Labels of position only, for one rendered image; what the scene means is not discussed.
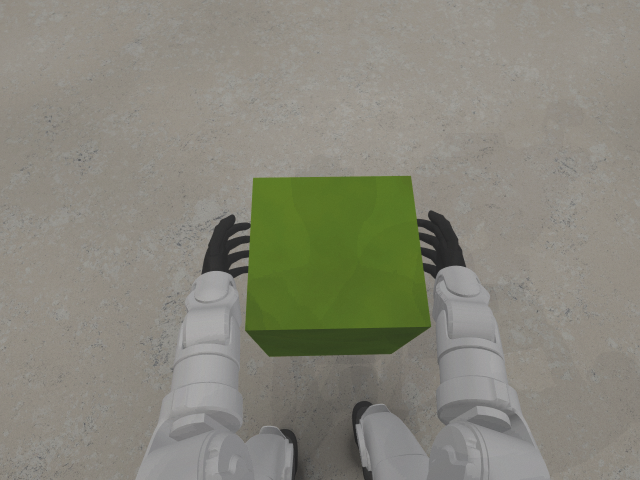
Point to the robot right hand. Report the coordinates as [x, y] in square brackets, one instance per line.
[445, 242]

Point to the carton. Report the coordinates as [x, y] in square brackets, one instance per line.
[335, 266]

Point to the robot right forearm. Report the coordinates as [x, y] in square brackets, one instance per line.
[473, 379]

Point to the robot left hand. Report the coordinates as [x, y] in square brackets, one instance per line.
[216, 257]

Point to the left robot upper arm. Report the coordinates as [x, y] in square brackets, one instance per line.
[214, 455]

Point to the right robot upper arm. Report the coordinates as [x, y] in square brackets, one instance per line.
[467, 451]

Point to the robot left forearm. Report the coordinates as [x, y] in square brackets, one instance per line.
[204, 392]

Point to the robot right shin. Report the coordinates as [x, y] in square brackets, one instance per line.
[375, 409]

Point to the right robot foot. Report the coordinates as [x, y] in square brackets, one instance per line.
[357, 413]

